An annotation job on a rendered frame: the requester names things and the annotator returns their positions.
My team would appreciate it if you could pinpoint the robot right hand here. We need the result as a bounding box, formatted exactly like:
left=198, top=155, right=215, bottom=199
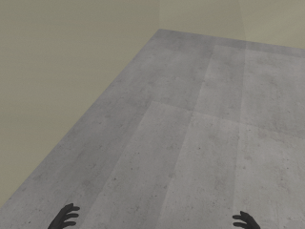
left=233, top=211, right=261, bottom=229

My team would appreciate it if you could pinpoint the robot left hand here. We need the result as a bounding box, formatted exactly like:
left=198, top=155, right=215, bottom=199
left=48, top=203, right=80, bottom=229

